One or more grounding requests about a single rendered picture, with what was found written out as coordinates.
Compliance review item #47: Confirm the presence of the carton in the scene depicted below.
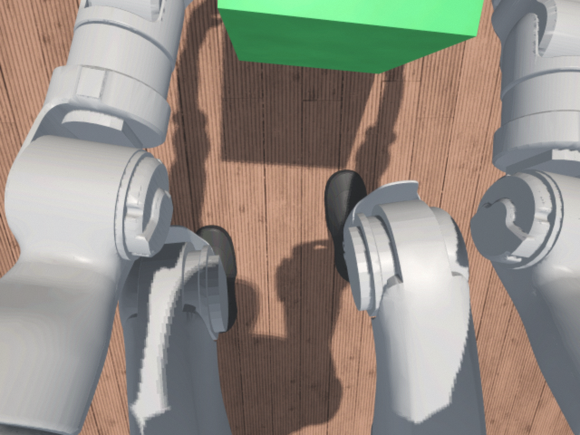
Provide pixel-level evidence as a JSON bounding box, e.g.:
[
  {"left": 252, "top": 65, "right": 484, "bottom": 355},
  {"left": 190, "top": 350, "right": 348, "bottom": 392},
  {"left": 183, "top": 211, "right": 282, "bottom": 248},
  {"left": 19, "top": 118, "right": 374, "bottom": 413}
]
[{"left": 217, "top": 0, "right": 484, "bottom": 73}]

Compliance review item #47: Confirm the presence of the robot right forearm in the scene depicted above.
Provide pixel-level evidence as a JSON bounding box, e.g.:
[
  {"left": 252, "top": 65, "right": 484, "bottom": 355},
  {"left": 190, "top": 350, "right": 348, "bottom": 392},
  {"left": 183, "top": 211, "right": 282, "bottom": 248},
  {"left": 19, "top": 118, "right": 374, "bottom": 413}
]
[{"left": 491, "top": 0, "right": 580, "bottom": 179}]

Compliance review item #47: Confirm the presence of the robot right thigh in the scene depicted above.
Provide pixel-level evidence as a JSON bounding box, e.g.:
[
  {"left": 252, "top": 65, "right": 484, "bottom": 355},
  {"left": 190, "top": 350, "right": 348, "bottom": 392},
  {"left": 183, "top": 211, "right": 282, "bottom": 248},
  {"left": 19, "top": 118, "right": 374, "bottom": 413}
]
[{"left": 344, "top": 199, "right": 487, "bottom": 435}]

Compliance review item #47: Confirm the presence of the robot left forearm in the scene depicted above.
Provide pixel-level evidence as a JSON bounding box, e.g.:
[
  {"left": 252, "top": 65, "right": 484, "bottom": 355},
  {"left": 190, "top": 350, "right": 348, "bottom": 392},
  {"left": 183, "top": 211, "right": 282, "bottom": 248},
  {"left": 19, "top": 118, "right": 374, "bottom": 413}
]
[{"left": 5, "top": 0, "right": 193, "bottom": 233}]

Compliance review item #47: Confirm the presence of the robot left upper arm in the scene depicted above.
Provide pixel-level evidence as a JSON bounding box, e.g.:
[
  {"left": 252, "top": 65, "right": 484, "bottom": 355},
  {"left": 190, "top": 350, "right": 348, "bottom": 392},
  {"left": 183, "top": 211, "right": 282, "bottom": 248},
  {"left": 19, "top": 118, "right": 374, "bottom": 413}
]
[{"left": 0, "top": 135, "right": 173, "bottom": 435}]

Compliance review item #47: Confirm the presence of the robot left shin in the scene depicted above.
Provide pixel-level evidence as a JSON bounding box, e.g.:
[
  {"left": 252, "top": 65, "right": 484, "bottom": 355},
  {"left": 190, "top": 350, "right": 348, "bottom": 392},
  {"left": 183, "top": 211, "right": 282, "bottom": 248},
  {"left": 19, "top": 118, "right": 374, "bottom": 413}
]
[{"left": 119, "top": 225, "right": 216, "bottom": 329}]

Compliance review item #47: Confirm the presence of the robot right upper arm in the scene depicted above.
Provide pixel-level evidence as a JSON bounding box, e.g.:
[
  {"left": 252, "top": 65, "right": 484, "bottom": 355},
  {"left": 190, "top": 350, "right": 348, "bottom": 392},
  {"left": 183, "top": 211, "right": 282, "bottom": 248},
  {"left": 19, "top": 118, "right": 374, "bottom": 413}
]
[{"left": 470, "top": 169, "right": 580, "bottom": 435}]

